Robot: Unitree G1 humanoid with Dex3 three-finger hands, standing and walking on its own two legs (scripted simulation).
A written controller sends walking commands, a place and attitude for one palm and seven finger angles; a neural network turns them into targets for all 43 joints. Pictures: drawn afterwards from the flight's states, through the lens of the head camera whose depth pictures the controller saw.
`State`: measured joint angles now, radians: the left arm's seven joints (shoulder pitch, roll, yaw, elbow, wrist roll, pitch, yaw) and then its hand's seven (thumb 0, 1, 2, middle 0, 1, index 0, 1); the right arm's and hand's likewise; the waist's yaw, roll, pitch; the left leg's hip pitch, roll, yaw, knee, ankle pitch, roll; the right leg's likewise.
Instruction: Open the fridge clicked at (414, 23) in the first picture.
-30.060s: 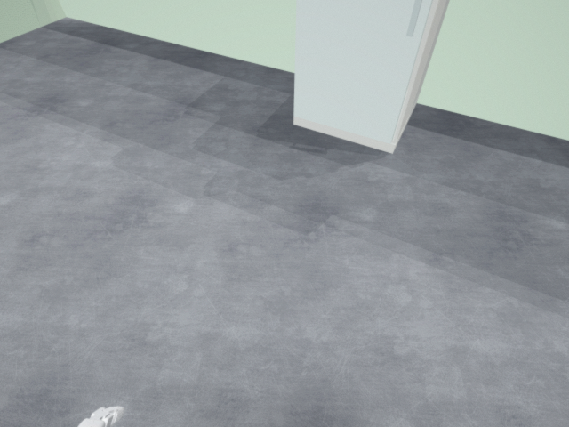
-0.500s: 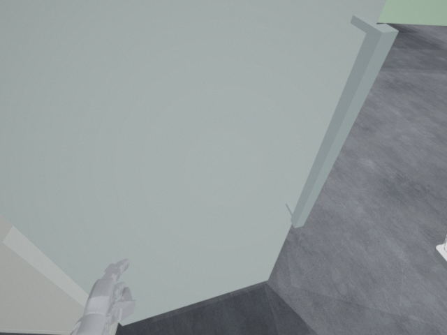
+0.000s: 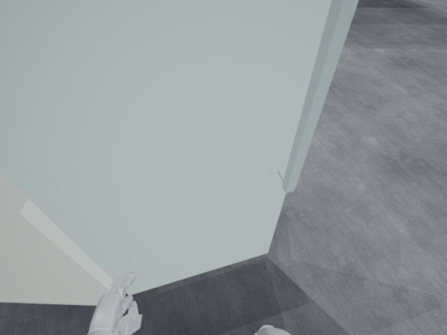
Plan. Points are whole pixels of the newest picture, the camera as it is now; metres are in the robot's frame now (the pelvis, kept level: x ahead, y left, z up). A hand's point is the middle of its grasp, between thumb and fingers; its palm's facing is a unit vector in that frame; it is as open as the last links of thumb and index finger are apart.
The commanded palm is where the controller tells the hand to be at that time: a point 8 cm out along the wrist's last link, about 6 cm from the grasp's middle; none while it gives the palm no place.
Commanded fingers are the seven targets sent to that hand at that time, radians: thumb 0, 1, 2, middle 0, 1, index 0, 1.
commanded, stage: step back with the hand held close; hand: right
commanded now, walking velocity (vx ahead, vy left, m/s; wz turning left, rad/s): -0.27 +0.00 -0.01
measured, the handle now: (303, 111) +0.49 -0.14 +0.14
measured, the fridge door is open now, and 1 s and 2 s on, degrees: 71 71 71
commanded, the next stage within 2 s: stop stepping back and stand still in 0.60 s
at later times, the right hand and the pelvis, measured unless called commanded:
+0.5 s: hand out of the picture +0.16 -0.27 +0.17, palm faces +0.40 +0.82 -0.41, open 7.4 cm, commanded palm +0.08 -0.31 +0.19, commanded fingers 0.00 -0.90 -0.90 0.20 0.30 0.20 0.30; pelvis -0.06 -0.01 +0.00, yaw +1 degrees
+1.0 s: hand out of the picture +0.05 -0.29 +0.17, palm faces +0.44 +0.83 -0.34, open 7.4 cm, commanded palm -0.02 -0.32 +0.19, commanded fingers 0.00 -0.90 -0.90 0.20 0.30 0.20 0.30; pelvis -0.17 -0.03 +0.01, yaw +1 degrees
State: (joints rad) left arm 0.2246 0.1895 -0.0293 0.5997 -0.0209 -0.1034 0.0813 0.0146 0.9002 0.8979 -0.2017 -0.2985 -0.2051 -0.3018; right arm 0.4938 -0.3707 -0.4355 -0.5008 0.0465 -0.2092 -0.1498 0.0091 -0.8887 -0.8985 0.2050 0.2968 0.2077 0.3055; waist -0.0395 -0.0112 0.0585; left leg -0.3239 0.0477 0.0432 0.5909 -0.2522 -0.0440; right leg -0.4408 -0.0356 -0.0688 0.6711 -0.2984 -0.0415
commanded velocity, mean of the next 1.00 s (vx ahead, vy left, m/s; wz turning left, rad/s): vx -0.19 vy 0.00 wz -0.01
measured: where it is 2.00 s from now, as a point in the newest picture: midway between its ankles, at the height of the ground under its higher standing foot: outside the picture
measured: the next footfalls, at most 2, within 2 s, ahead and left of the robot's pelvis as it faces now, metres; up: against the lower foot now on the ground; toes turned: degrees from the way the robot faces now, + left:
right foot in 0.44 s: +0.05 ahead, -0.11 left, +0.00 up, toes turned +0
left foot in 0.70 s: -0.14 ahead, +0.07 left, +0.00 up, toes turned +0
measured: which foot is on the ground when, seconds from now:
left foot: down 0.00-0.48, up 0.50-0.68, down 0.70-1.00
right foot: down 0.00-0.30, up 0.32-0.42, down 0.44-0.74, up 0.76-0.92, down 0.94-1.00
